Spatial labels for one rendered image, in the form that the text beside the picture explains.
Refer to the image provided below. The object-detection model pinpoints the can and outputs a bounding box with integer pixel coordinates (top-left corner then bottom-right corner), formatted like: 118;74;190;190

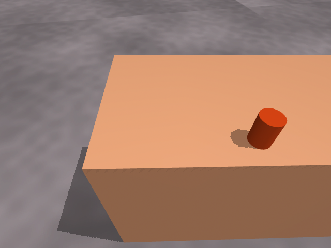
247;108;287;150

